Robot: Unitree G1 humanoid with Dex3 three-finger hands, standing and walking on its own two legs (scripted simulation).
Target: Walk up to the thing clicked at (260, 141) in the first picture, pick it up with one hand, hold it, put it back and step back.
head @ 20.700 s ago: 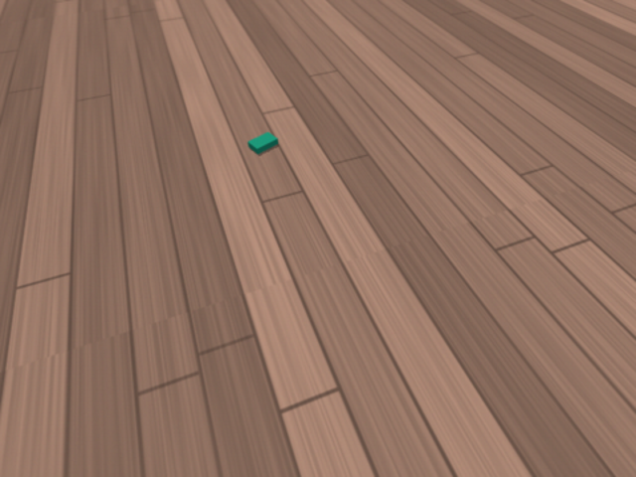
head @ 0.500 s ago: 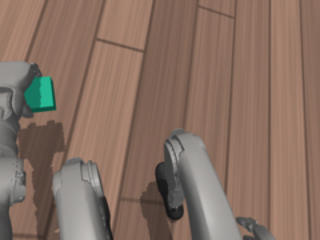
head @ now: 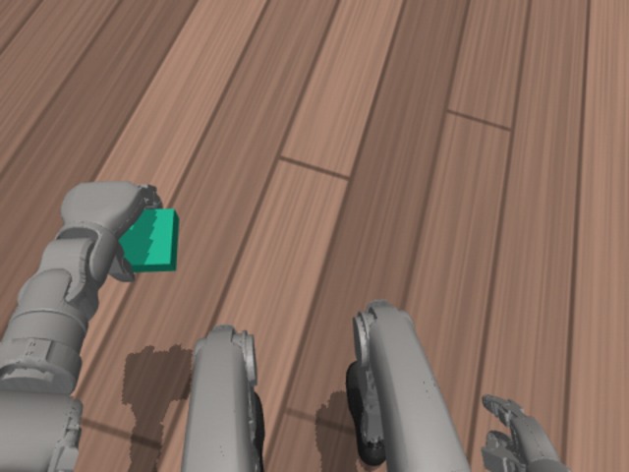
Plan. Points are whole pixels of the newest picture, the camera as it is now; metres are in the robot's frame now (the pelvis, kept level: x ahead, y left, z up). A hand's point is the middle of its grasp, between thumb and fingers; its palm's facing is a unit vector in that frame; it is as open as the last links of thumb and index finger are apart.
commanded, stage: lift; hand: left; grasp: from above
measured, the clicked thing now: (126, 241) +0.44 +0.24 -0.12
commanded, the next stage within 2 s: hold in 0.96 s
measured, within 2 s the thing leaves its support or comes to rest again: neither
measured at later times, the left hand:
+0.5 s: hand (54, 221) +0.38 +0.21 +0.10, palm faces -0.45 -0.03 -0.89, open 10.9 cm
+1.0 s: hand out of the picture +0.39 +0.21 +0.19, palm faces -0.46 -0.04 -0.88, open 10.8 cm
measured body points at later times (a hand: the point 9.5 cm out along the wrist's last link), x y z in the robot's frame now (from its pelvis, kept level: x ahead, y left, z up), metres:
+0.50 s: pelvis +0.03 -0.01 +0.17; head +0.11 -0.01 +0.62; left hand +0.40 +0.21 +0.15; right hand +0.12 -0.28 +0.05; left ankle +0.08 +0.11 -0.44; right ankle +0.11 -0.14 -0.44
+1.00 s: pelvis +0.06 -0.01 +0.26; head +0.11 -0.01 +0.70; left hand +0.41 +0.21 +0.24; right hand +0.16 -0.27 +0.13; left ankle +0.08 +0.11 -0.44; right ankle +0.11 -0.14 -0.44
